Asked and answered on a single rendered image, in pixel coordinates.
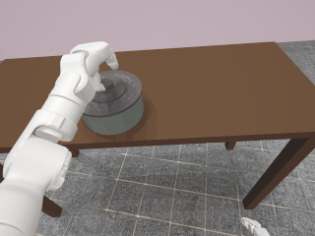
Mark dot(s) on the left robot hand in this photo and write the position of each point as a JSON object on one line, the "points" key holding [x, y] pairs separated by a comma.
{"points": [[103, 53]]}

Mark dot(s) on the knob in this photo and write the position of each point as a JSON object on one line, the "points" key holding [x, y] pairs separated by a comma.
{"points": [[107, 83]]}

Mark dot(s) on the right robot hand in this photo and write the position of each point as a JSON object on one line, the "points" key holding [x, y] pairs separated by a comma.
{"points": [[254, 227]]}

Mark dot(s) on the table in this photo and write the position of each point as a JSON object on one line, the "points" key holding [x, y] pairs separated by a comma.
{"points": [[225, 93]]}

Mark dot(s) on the pot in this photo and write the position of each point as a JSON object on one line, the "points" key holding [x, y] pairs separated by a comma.
{"points": [[116, 124]]}

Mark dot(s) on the lid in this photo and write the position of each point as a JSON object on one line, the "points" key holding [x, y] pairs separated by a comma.
{"points": [[126, 91]]}

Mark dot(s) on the left robot upper arm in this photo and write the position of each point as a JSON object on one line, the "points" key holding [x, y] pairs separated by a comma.
{"points": [[41, 165]]}

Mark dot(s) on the left robot forearm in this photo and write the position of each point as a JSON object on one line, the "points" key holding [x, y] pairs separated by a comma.
{"points": [[60, 114]]}

